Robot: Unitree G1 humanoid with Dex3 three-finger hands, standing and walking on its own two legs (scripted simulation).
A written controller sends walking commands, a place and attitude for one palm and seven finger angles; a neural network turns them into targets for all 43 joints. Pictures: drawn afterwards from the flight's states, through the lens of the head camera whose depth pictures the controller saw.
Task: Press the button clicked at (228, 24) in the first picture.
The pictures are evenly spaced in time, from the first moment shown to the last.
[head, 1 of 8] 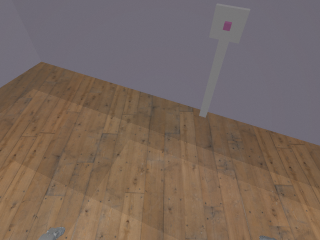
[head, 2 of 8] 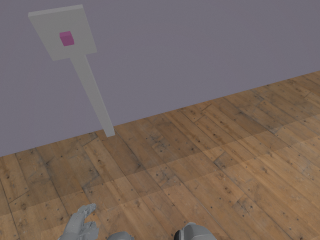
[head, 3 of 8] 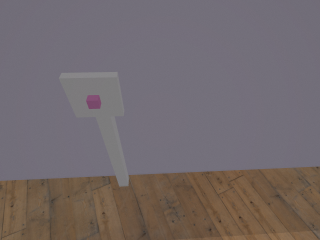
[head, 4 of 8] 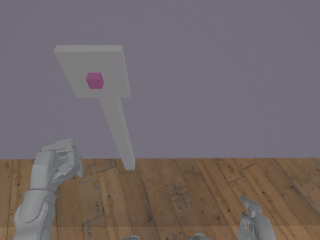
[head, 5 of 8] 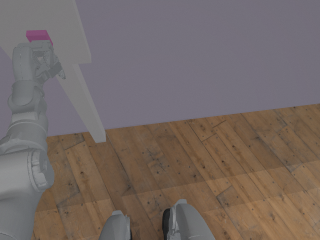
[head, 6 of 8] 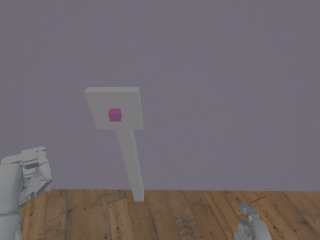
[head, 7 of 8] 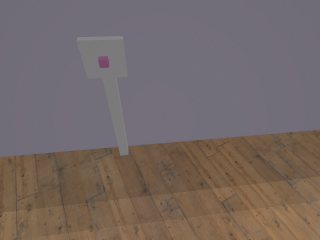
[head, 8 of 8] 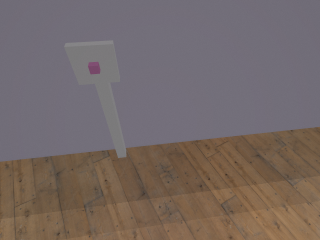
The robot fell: no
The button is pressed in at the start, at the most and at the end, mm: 0 12 0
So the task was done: yes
